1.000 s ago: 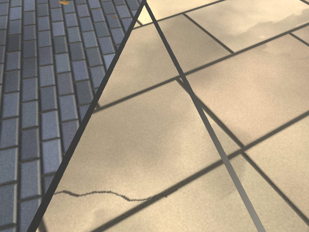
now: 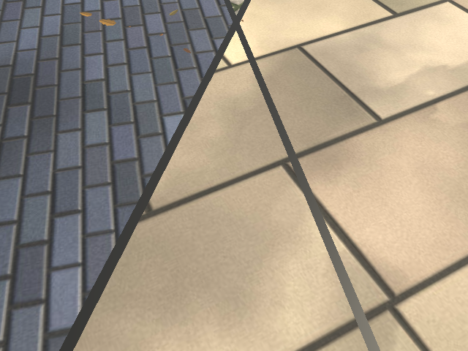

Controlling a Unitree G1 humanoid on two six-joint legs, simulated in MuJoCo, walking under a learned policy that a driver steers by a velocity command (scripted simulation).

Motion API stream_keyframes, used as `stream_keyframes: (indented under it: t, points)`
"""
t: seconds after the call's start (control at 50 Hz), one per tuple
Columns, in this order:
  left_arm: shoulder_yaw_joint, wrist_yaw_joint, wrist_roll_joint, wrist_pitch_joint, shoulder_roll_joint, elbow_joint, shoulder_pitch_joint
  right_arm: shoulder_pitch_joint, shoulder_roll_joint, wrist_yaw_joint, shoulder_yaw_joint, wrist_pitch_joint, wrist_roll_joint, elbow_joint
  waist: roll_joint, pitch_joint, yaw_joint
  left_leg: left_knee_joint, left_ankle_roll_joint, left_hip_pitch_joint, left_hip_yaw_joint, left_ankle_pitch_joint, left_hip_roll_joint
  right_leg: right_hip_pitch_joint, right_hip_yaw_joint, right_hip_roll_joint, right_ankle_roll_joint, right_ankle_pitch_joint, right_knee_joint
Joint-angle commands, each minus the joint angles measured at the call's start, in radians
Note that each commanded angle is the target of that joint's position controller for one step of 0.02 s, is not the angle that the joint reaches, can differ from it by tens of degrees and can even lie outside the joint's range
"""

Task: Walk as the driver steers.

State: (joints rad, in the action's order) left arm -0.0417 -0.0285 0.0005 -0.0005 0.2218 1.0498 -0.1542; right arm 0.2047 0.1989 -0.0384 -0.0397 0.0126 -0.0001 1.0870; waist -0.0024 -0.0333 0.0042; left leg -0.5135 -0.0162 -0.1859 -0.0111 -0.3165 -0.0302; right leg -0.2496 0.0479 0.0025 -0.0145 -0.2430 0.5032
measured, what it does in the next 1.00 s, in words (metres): walks ahead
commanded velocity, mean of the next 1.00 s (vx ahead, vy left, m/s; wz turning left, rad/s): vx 0.21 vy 0.00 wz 0.00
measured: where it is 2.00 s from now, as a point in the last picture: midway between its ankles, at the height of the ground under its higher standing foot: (239, 330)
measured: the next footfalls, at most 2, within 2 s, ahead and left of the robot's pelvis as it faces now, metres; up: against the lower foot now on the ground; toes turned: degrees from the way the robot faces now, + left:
right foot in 1.04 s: +0.42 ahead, -0.11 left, +0.00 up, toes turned -3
left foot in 1.52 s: +0.63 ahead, +0.11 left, +0.00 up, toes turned +2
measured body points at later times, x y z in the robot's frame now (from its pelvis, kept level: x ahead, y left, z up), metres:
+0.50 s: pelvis +0.01 +0.00 +0.00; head +0.01 +0.00 +0.45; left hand +0.05 +0.25 -0.16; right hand +0.02 -0.25 -0.16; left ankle -0.03 +0.13 -0.73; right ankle +0.01 -0.11 -0.73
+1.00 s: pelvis +0.19 +0.01 -0.01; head +0.23 +0.01 +0.44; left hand +0.44 +0.22 -0.11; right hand +0.06 -0.23 -0.14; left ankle -0.01 +0.12 -0.74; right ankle +0.37 -0.11 -0.71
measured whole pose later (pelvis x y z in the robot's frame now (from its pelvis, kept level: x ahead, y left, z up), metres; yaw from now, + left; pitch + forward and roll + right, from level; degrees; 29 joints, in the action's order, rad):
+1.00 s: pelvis +0.19 +0.01 -0.01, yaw +1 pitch +3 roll -1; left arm -0.04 0.05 -0.03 -0.09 0.22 0.89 0.10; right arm 0.53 0.19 -0.02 -0.04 0.09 0.01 1.10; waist 0.01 -0.03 0.10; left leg -0.17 -0.01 0.18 -0.04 -0.40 -0.03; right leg -0.61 0.07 0.03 -0.08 -0.04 0.57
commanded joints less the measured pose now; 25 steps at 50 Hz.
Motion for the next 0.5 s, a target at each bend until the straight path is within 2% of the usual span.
stream_keyframes:
  t: [0.02, 0.36, 0.38, 0.4, 0.44, 0.46, 0.5]
  points:
    - [-0.016, -0.005, -0.001, -0.004, 0.096, -0.023, -0.014, 0.045, 0.109, -0.004, -0.018, 0.002, 0.000, -0.017, -0.001, 0.047, 0.000, 0.075, 0.031, -0.034, 0.019, 0.272, -0.028, 0.084, -0.041, 0.044, -0.032, 0.261, -0.048]
    - [-0.015, -0.011, -0.001, 0.002, 0.083, 0.018, -0.015, 0.060, 0.093, -0.010, -0.010, -0.003, -0.003, 0.005, -0.002, 0.006, -0.003, 0.107, 0.023, -0.047, 0.004, 0.160, -0.014, 0.071, -0.044, 0.043, -0.025, 0.157, -0.078]
    - [-0.014, -0.011, -0.001, 0.003, 0.076, 0.030, -0.035, 0.085, 0.085, -0.011, -0.009, -0.005, -0.001, 0.018, 0.000, 0.027, -0.002, 0.108, 0.027, -0.041, -0.008, 0.053, -0.002, 0.077, -0.034, 0.032, -0.028, 0.038, -0.081]
    - [-0.020, -0.013, -0.009, 0.006, 0.088, 0.034, -0.041, 0.092, 0.092, -0.013, -0.013, -0.007, 0.006, 0.021, 0.003, 0.009, -0.004, 0.091, 0.042, -0.067, -0.021, -0.107, 0.014, 0.056, -0.027, 0.018, -0.040, -0.160, -0.074]
    - [-0.029, -0.015, -0.018, 0.001, 0.109, 0.028, -0.049, 0.081, 0.102, -0.016, -0.018, 0.000, 0.013, 0.000, 0.021, -0.069, -0.009, 0.063, 0.075, -0.159, -0.011, -0.350, 0.013, -0.028, -0.074, 0.042, -0.075, -0.469, -0.097]
    - [-0.030, -0.013, -0.022, -0.010, 0.110, 0.024, -0.060, 0.080, 0.093, -0.016, -0.016, 0.011, 0.016, -0.009, 0.036, -0.099, -0.013, 0.042, 0.087, -0.200, -0.001, -0.372, 0.006, -0.044, -0.121, 0.072, -0.095, -0.524, -0.117]
    - [-0.040, -0.005, -0.030, -0.037, 0.131, 0.034, -0.128, 0.065, 0.065, -0.006, -0.012, 0.041, 0.019, -0.027, 0.085, -0.103, -0.035, -0.056, 0.088, -0.275, -0.015, -0.290, 0.005, 0.010, -0.263, 0.163, -0.148, -0.560, -0.171]
Velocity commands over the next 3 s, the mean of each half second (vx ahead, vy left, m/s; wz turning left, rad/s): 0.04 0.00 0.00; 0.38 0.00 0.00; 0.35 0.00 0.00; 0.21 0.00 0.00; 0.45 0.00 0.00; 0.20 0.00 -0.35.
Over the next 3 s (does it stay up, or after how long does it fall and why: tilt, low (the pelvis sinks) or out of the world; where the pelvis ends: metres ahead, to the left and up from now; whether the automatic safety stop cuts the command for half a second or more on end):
stays up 0.97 0.02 0.00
